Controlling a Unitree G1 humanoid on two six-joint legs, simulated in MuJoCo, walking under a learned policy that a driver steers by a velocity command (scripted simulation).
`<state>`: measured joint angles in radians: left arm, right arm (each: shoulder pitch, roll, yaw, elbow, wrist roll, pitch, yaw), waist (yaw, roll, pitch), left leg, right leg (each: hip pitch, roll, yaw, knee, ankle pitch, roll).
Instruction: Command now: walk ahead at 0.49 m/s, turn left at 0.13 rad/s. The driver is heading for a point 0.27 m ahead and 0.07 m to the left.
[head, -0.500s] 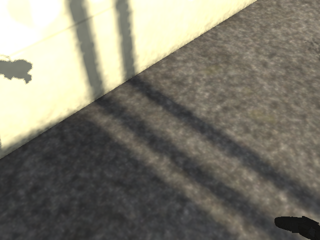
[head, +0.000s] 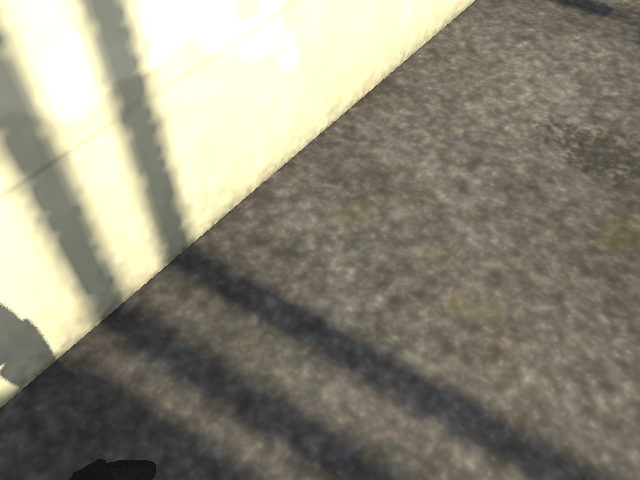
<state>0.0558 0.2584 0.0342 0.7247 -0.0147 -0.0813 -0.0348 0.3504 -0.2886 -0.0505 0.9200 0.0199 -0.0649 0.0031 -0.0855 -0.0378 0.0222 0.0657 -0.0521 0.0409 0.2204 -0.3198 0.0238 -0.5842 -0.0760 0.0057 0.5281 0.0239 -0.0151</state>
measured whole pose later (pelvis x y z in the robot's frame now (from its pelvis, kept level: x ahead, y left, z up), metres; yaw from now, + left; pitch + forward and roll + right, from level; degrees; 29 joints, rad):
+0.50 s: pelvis +0.20 -0.02 +0.00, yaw +4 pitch +0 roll -2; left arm 0.19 0.27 0.03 0.92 0.02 -0.05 0.00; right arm 0.11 -0.27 -0.03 0.84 -0.02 0.00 -0.02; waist 0.03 0.03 0.03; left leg -0.36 0.05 -0.03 0.49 -0.12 0.00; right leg -0.18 0.03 -0.10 0.45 -0.28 -0.02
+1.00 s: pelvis +0.22 +0.00 +0.00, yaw +4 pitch -1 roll -1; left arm 0.19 0.28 0.02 1.05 0.02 0.01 0.04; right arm 0.05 -0.26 -0.03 0.96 -0.01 0.02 -0.02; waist 0.02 0.01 0.04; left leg -0.29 0.00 0.00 0.50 -0.19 0.01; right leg -0.11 -0.03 -0.07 0.46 -0.33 0.01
